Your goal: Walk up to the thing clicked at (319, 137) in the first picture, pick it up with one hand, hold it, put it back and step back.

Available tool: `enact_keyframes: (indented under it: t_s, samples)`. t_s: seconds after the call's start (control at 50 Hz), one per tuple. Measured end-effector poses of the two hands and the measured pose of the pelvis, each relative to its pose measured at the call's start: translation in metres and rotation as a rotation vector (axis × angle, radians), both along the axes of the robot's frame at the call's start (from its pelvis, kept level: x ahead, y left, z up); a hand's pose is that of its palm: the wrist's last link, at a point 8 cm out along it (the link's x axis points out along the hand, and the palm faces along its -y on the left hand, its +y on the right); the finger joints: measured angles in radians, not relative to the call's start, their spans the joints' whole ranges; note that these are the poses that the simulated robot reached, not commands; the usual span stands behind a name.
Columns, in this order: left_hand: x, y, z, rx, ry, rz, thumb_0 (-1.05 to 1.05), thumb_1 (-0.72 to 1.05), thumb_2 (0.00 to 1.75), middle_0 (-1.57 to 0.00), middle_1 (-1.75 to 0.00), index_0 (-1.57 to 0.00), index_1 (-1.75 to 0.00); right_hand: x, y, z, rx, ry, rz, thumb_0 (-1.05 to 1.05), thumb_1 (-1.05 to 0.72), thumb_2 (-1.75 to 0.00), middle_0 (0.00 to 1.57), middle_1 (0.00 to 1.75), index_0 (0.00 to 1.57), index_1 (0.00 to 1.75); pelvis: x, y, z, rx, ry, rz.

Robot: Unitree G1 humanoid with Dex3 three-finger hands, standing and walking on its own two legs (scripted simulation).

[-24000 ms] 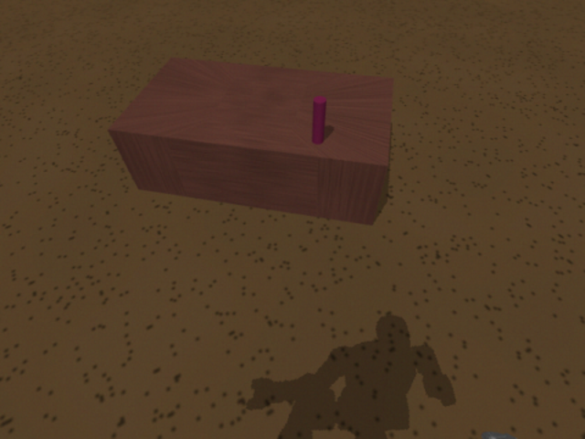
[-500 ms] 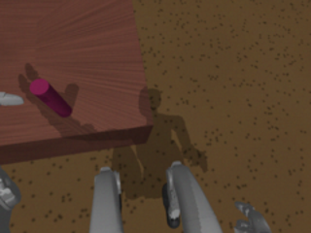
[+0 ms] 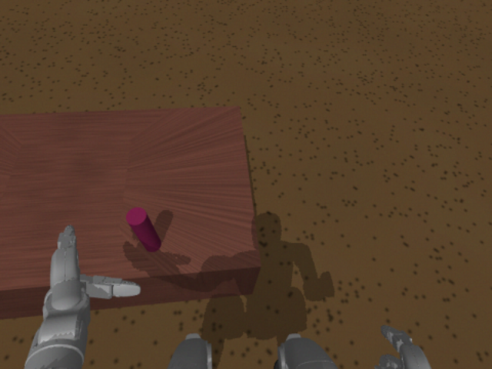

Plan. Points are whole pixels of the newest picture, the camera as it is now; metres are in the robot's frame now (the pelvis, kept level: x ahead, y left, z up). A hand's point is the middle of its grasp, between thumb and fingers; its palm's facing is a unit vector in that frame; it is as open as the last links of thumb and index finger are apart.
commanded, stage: home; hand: left
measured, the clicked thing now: (145, 231) +0.44 +0.24 -0.27
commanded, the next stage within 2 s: none
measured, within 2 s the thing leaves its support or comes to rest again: neither
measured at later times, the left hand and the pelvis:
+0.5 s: hand (141, 345) +0.17 +0.17 -0.05, palm faces +0.17 -0.95 -0.28, open 17.5 cm; pelvis +0.01 -0.02 +0.01, yaw +2 degrees
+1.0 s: hand (143, 341) +0.17 +0.17 -0.05, palm faces +0.12 -0.95 -0.30, open 17.5 cm; pelvis +0.00 -0.02 +0.01, yaw +1 degrees
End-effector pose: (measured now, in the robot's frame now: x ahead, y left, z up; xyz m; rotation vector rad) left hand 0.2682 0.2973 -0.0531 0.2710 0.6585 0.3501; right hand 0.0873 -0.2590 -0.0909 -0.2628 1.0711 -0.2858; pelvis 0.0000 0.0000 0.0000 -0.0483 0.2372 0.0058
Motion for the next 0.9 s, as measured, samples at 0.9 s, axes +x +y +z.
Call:
enact_keyframes:
  t_s: [0.9]
  samples:
    - [-0.122,-0.089,0.031,-0.077,0.064,-0.09,-0.02,-0.55,0.05,-0.06,-0.05,-0.05,-0.05,0.062,-0.002,0.024,0.02,-0.332,0.092,0.01,-0.9,-0.9,0.21,0.3,0.2,0.3,0.003,-0.023,0.007,0.034,-0.113,0.019]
